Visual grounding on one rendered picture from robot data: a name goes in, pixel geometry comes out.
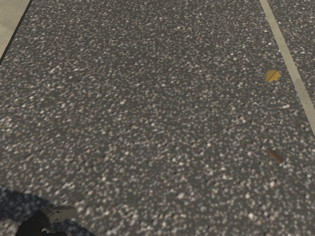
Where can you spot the left robot hand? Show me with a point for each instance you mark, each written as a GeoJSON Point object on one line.
{"type": "Point", "coordinates": [43, 218]}

